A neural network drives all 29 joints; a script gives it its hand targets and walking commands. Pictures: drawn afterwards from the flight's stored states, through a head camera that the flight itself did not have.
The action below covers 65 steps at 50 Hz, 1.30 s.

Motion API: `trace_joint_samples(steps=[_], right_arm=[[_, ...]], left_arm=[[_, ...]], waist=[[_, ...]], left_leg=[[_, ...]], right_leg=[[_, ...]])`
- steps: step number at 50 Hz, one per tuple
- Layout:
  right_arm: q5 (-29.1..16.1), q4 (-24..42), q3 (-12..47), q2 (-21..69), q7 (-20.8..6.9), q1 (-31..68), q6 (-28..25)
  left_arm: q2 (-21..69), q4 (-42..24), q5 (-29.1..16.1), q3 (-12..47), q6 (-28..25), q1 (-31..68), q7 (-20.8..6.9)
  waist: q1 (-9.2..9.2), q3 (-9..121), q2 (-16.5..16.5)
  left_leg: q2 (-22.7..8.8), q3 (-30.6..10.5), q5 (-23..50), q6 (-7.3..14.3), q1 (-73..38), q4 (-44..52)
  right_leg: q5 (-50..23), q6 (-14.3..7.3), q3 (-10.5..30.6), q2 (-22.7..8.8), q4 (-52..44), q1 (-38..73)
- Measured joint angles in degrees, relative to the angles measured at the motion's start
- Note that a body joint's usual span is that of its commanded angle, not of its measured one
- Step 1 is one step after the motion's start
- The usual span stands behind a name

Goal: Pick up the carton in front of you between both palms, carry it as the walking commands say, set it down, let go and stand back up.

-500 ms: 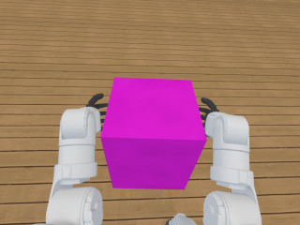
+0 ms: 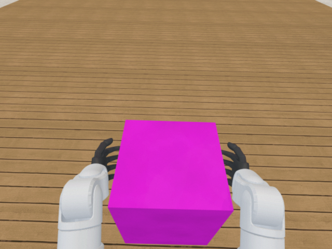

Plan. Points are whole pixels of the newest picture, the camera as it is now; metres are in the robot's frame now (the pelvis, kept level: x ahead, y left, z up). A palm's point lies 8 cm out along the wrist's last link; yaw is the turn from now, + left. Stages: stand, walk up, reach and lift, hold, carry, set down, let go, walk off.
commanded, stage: carry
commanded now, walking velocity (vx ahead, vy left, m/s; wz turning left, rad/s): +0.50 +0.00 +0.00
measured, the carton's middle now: (168, 185) +0.27 +0.00 +0.03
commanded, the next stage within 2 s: none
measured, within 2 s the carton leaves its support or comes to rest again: neither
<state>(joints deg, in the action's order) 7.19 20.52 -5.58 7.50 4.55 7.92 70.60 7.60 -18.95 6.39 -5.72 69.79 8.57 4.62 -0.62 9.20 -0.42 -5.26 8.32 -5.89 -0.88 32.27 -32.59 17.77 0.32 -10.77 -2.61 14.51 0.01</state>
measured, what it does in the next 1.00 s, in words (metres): walks ahead: left foot, then right foot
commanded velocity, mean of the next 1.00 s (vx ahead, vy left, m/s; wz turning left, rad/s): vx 0.50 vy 0.00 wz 0.00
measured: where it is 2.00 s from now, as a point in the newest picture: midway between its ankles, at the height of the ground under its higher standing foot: (172, 131)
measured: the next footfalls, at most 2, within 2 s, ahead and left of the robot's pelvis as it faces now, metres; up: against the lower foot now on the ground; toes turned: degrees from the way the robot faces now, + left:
left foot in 0.08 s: +0.25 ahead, +0.12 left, +0.00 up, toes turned +10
right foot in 0.58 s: +0.53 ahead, -0.13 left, +0.00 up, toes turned -13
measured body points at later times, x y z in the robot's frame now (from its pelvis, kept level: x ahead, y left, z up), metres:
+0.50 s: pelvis +0.31 +0.01 +0.00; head +0.29 +0.01 +0.45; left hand +0.58 +0.15 +0.09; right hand +0.57 -0.16 +0.09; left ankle +0.21 +0.11 -0.74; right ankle +0.45 -0.13 -0.71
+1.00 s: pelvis +0.64 -0.02 +0.00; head +0.62 -0.03 +0.45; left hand +0.91 +0.13 +0.08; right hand +0.91 -0.18 +0.08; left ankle +0.79 +0.10 -0.72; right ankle +0.49 -0.12 -0.74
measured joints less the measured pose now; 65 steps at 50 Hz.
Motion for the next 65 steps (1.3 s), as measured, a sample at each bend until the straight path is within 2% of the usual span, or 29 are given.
trace_joint_samples(steps=[2, 4, 5, 6, 8, 10, 11, 14, 18, 23, 27, 28, 29, 30, 32, 34, 36, 42, 48, 51, 53, 54, 55, 56, 57, 58, 59, 61, 65], right_arm=[[0.0, -0.5, -0.1, 0.0, 0.0, 0.0, 0.5], [0.0, -1.6, -0.4, 0.0, -0.1, 0.6, 0.9], [0.0, -2.7, -0.3, 0.1, -0.1, 1.2, 0.6], [0.2, -4.7, -0.1, 0.2, -0.1, 1.9, 0.1], [0.6, -8.0, 0.2, 0.4, -0.1, 2.8, -0.4], [0.6, -8.9, 0.2, 0.3, 0.0, 2.2, -0.5], [0.4, -8.6, 0.0, 0.2, -0.1, 1.5, -0.7], [-0.2, -6.9, -0.2, 0.0, -0.1, -0.5, -1.8], [-0.7, -4.8, 0.2, -0.1, -0.1, -2.2, -3.1], [-1.0, -1.7, 1.2, -0.2, 0.0, -2.2, -3.0], [-0.7, 0.1, 1.6, -0.1, 0.0, -1.1, -1.5], [-0.6, 0.3, 1.4, 0.0, 0.0, -0.6, -1.0], [-0.4, 0.5, 1.0, -0.1, 0.1, 0.0, -0.5], [-0.4, 0.1, 0.3, -0.3, 0.1, 0.6, -0.2], [-0.5, -1.1, -0.7, -0.8, 0.1, 1.3, 0.5], [-0.3, -2.2, -1.3, -0.4, 0.1, 1.5, 1.2], [0.1, -2.4, -1.2, 0.3, 0.1, 1.4, 1.2], [0.1, 0.0, 0.6, 0.2, 0.3, 1.3, 0.1], [0.1, 1.2, 0.5, 0.1, 0.3, 0.3, 0.0], [0.0, 0.6, 0.3, 0.0, 0.3, -0.3, 0.2], [-0.2, -0.2, 0.2, 0.0, 0.2, -0.1, 0.1], [-0.2, -1.5, 0.5, 0.0, 0.2, 0.1, -0.6], [-0.1, -3.0, 0.6, 0.1, 0.1, 0.5, -1.2], [-0.1, -4.3, 0.7, 0.1, 0.1, 0.9, -1.6], [-0.1, -5.2, 0.7, 0.2, 0.1, 1.0, -1.8], [-0.2, -5.5, 0.7, 0.2, 0.1, 0.9, -2.0], [-0.3, -5.5, 0.8, 0.1, 0.1, 0.5, -2.3], [-0.5, -4.5, 0.8, 0.0, 0.1, -0.6, -3.0], [-1.0, -2.1, 0.7, -0.1, 0.1, -2.5, -4.2]], left_arm=[[0.0, 0.5, 0.3, 0.1, 0.6, 0.0, -0.1], [0.0, 1.0, 0.6, -0.2, 1.2, 0.3, -0.1], [-0.2, 1.5, 0.7, -0.6, 1.3, 0.7, -0.1], [-0.7, 2.4, 0.7, -1.0, 1.3, 1.0, -0.1], [-1.5, 4.4, 0.5, -1.6, 1.4, 1.2, -0.1], [-1.1, 5.6, 0.6, -1.8, 1.5, 1.1, -0.1], [-0.5, 5.8, 0.9, -1.9, 1.2, 0.9, -0.1], [0.0, 5.1, 1.4, -0.5, -0.1, -0.5, 0.1], [-0.2, 3.3, 1.3, 0.9, -1.5, -1.9, 0.1], [-0.3, -0.8, 0.9, 1.0, -1.4, -2.9, 0.2], [-0.2, -3.0, 0.5, 0.3, -0.2, -2.4, 0.3], [-0.2, -3.1, 0.4, 0.1, 0.2, -1.9, 0.3], [-0.1, -2.7, 0.3, 0.0, 0.4, -1.1, 0.3], [0.0, -1.3, 0.4, 0.2, 0.0, -0.2, 0.3], [0.2, 1.7, 0.7, 0.4, 0.0, 1.5, 0.3], [0.2, 2.9, 0.7, 0.1, 0.4, 1.5, 0.3], [0.1, 2.5, 0.4, -0.4, 0.5, 0.7, 0.3], [0.0, -1.1, -0.4, -0.9, -0.3, -0.1, 0.3], [0.0, -1.1, -0.2, -0.3, -0.5, 0.0, 0.1], [0.0, -0.3, 0.2, 0.2, -0.1, -0.3, 0.0], [0.0, -0.2, 0.5, 0.2, 0.1, -0.4, 0.0], [-0.2, 0.3, 0.6, -0.3, -0.1, -0.4, 0.0], [0.0, 1.0, 0.7, -0.9, -0.3, -0.4, 0.0], [0.0, 1.5, 0.9, -1.3, -0.4, -0.5, 0.0], [-0.1, 1.9, 1.0, -1.5, -0.5, -0.6, 0.0], [-0.1, 2.0, 1.0, -1.4, -0.6, -0.8, 0.0], [-0.2, 2.0, 1.1, -1.1, -0.8, -1.0, 0.0], [-0.2, 1.6, 1.1, -0.4, -1.3, -1.5, 0.0], [-0.2, 0.5, 1.0, 1.1, -2.8, -2.5, 0.1]], waist=[[-0.15, 0.9, 0.4], [-0.26, 1.3, 0.9], [-0.06, 1.2, 2.1], [0.36, 1.1, 3.2], [1.16, 0.1, 2.9], [1.44, -1.3, 2.2], [1.54, -1.9, 2.0], [2.10, -3.0, 1.5], [2.42, -2.5, 0.8], [1.99, -1.4, 0.7], [1.75, -0.1, 0.5], [1.69, 0.1, 0.3], [1.60, 0.1, -0.3], [1.23, 0.1, -1.7], [0.31, -0.7, -2.0], [0.05, -1.8, -1.3], [-0.16, -2.7, -1.0], [-0.64, -3.9, -0.4], [0.13, -2.6, -0.2], [0.25, -2.2, 0.1], [0.24, -2.4, 0.7], [0.70, -2.7, 2.2], [1.13, -3.2, 3.0], [1.45, -3.8, 2.9], [1.63, -4.5, 2.5], [1.72, -5.3, 2.0], [1.81, -6.0, 1.7], [1.96, -6.8, 1.3], [2.07, -6.4, 0.8]], left_leg=[[0.3, 1.4, 1.8, 0.5, -1.2, 2.7], [1.0, 3.4, 0.5, 1.1, -4.1, 5.1], [1.7, 4.1, 2.3, 2.2, -4.7, 4.1], [2.2, 4.9, 1.1, 3.7, -4.3, 1.0], [2.0, 5.4, -2.8, 5.3, -4.9, -1.2], [1.8, 5.4, -3.6, 4.9, -7.5, 1.3], [1.9, 5.4, -3.5, 4.7, -9.1, 3.2], [2.3, 5.1, -3.3, 4.5, -13.8, 8.7], [2.6, 4.5, -4.0, 3.7, -20.0, 14.9], [2.7, 3.9, -7.6, 1.6, -27.8, 18.5], [2.2, 3.3, -13.4, -0.9, -33.2, 17.2], [1.7, 3.0, -15.8, -1.6, -34.0, 15.0], [0.7, 2.5, -18.9, -2.2, -33.8, 10.9], [-1.2, 1.9, -20.4, -2.2, -31.5, 4.0], [-1.1, -2.2, -20.7, -1.4, -23.0, -14.7], [0.2, -4.1, -19.3, -0.1, -14.5, -27.9], [0.2, -4.1, -15.4, 0.7, -8.1, -31.0], [-1.4, -3.0, -5.4, -0.1, 2.0, -18.1], [-0.6, 0.0, 2.2, 0.4, 2.1, -1.8], [0.5, 2.1, 3.7, 1.5, -0.4, 3.1], [1.8, 4.1, 3.0, 2.5, -4.2, 6.2], [2.8, 4.9, 2.7, 4.3, -4.6, 4.5], [3.2, 5.4, 0.6, 5.4, -4.5, 1.9], [3.0, 5.5, -1.5, 5.9, -4.9, 0.7], [2.7, 5.5, -2.8, 6.0, -6.0, 1.1], [2.5, 5.4, -2.9, 5.0, -7.5, 2.6], [2.4, 5.4, -3.0, 4.8, -9.1, 4.3], [2.5, 5.1, -3.2, 4.9, -12.4, 8.0], [2.6, 4.2, -4.1, 4.3, -18.9, 14.1]], right_leg=[[3.1, 1.1, 0.3, -0.2, 0.7, 3.0], [7.8, 2.3, 1.0, -1.1, 4.7, 4.9], [11.0, 2.7, 1.3, -2.5, 9.5, 4.3], [11.2, 2.4, 2.0, -4.2, 17.3, 1.5], [10.4, 1.4, 6.0, -3.5, 35.8, -7.7], [8.0, 0.1, 7.5, -2.2, 47.9, -16.6], [6.1, -0.4, 7.4, -2.1, 50.0, -20.3], [0.6, -0.7, 6.5, -2.9, 46.7, -28.3], [-5.1, 0.5, 5.2, -4.0, 33.6, -33.3], [-12.5, 0.7, 3.0, -4.0, 19.7, -33.4], [-14.0, -0.1, 0.3, -3.0, 13.2, -29.6], [-12.9, -0.4, -0.8, -2.5, 11.7, -27.7], [-13.9, -1.6, -1.6, -1.9, 11.3, -26.3], [-13.5, -3.1, -2.5, -1.2, 13.9, -26.4], [-9.5, -4.5, -3.2, -1.1, 16.6, -25.7], [-8.1, -4.2, -3.3, -1.2, 14.5, -23.1], [-8.0, -3.9, -3.2, -0.9, 10.9, -19.8], [-6.8, -3.1, -2.5, 0.0, 1.8, -10.0], [-1.6, -0.6, -2.2, 0.0, -2.2, -0.1], [3.0, 1.3, -1.8, -0.3, -1.4, 4.5], [8.1, 2.6, -1.2, -1.5, 4.1, 5.8], [11.0, 2.7, -1.0, -3.6, 10.4, 4.4], [10.2, 2.2, 0.4, -4.9, 20.0, 0.9], [9.6, 1.8, 3.3, -4.5, 30.4, -3.9], [8.9, 1.2, 5.7, -3.5, 39.5, -8.8], [7.8, 0.6, 7.0, -2.6, 46.1, -13.2], [6.3, -0.1, 7.5, -2.1, 49.9, -17.2], [2.9, -0.8, 7.4, -2.1, 50.6, -23.6], [-2.2, -0.1, 6.3, -2.9, 41.8, -31.6]])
